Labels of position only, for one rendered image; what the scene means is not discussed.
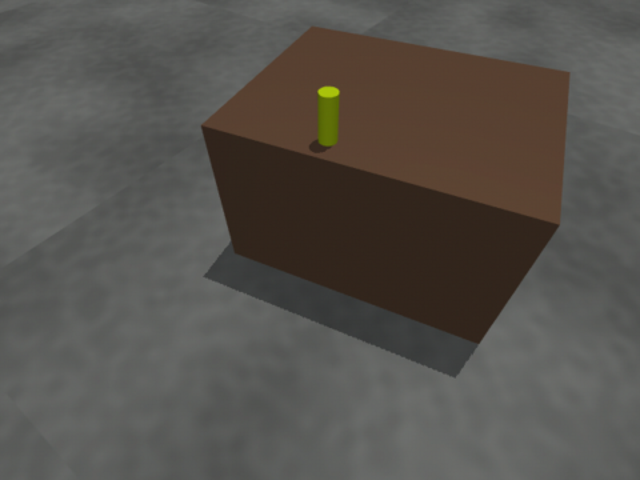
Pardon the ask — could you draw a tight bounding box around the can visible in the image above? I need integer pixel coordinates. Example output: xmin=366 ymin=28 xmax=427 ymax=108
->
xmin=318 ymin=86 xmax=339 ymax=146

